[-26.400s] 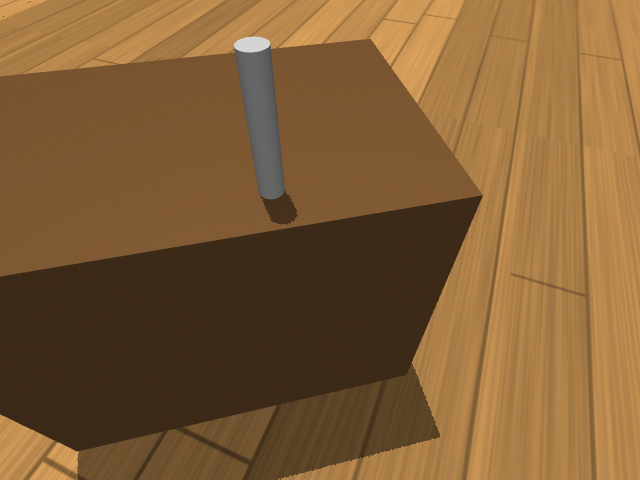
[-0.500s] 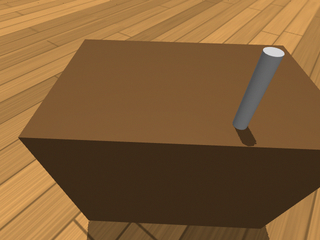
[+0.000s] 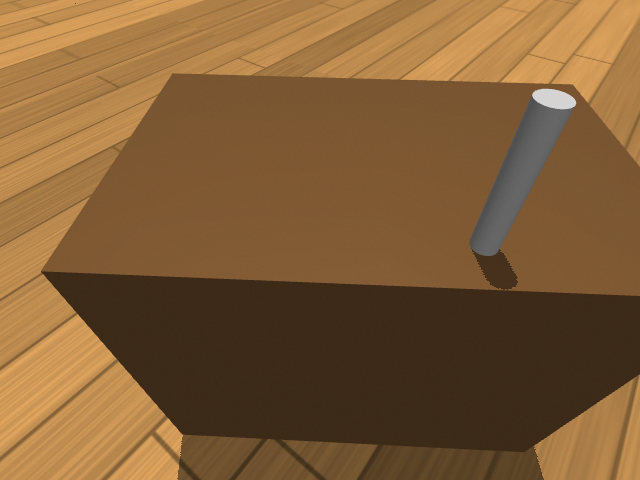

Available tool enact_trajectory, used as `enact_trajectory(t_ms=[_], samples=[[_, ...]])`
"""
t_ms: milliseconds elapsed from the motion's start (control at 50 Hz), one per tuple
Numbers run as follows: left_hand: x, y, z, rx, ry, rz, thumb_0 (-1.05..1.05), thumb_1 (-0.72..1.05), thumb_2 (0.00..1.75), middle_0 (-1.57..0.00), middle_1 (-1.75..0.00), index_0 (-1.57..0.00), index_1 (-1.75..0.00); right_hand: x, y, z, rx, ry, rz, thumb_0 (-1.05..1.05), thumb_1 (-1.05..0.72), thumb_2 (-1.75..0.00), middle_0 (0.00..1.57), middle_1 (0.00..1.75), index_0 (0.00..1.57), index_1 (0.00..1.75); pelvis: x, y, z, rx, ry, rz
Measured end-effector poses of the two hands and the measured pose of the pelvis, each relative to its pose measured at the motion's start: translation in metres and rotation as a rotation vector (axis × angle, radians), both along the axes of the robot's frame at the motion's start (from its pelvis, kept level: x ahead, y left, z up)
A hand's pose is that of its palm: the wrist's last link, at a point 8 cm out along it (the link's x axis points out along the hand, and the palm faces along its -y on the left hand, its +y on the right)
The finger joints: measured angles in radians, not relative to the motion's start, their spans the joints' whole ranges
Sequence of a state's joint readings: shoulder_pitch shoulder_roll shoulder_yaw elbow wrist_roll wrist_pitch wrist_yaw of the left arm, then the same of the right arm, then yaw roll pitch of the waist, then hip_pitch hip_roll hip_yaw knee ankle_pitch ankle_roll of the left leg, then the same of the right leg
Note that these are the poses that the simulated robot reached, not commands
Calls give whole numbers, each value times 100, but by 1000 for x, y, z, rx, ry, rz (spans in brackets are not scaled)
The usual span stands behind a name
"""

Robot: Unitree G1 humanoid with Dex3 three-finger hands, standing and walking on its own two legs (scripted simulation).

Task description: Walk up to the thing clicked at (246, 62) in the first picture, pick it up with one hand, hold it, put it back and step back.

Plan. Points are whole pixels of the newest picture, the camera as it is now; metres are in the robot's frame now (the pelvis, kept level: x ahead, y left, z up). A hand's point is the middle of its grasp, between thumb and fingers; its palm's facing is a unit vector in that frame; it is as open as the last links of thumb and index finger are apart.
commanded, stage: home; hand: right
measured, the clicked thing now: (512, 184) +0.45 -0.24 +0.14
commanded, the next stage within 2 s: stand in 0.62 s
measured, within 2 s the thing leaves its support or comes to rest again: neither
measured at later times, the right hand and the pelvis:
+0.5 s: hand out of the picture +0.10 -0.25 -0.15, palm faces -0.04 +0.93 -0.36, open 17.4 cm; pelvis +0.03 +0.01 +0.00, yaw -1 degrees
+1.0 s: hand out of the picture +0.10 -0.24 -0.15, palm faces -0.03 +0.93 -0.36, open 13.7 cm; pelvis +0.03 +0.01 +0.00, yaw -1 degrees
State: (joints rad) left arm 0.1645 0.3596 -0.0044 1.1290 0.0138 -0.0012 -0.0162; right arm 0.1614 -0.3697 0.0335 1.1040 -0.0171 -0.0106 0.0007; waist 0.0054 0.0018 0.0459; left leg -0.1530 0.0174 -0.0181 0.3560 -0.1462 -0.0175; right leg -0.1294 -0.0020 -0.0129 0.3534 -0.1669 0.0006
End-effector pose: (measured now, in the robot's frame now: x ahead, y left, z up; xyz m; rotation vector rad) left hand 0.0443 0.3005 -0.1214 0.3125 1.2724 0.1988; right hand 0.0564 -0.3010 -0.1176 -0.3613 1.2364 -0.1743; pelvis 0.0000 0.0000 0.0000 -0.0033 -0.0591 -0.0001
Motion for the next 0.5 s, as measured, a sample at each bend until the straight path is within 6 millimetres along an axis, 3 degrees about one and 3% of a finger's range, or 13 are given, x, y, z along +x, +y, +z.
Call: enact_trajectory(t_ms=[500], samples=[[52, 3, 3, -1, -22, -29, 0, 90, 90, -21, -30, -20, -30, 39, 8, 1, 2, -11, -19, 0, 53, -5, 6, 5, 6, 5, 29, 8, 2, 1, 24, -11]])
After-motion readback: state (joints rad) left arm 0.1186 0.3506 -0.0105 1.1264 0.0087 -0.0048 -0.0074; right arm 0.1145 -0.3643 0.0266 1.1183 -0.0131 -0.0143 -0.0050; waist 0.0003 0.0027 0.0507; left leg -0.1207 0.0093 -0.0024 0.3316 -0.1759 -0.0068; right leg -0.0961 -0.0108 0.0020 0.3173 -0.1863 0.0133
